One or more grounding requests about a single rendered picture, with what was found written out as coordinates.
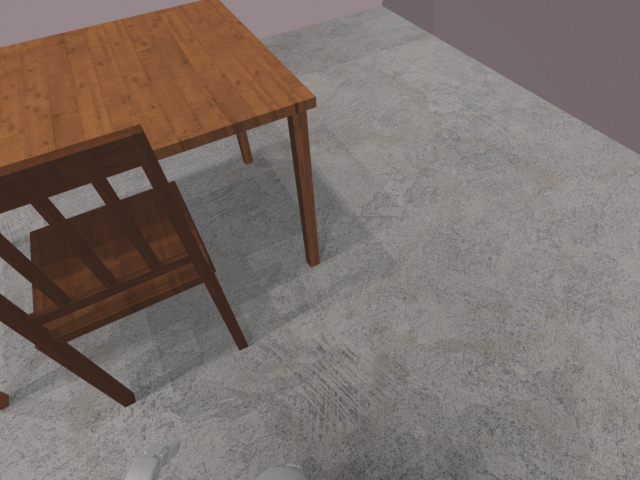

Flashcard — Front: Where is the robot left hand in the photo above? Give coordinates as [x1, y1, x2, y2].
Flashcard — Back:
[123, 439, 181, 480]

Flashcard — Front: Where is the robot left shin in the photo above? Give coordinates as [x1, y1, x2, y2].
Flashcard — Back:
[285, 465, 304, 476]

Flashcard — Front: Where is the table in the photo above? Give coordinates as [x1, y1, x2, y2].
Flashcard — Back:
[0, 0, 320, 410]

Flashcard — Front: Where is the chair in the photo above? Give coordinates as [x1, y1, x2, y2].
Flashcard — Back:
[0, 124, 248, 407]

